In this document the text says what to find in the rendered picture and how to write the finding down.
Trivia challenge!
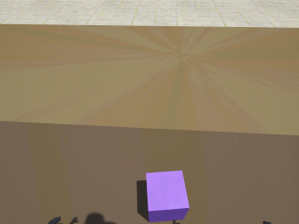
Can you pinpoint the carton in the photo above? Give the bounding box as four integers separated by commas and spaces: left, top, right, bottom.
146, 170, 190, 222

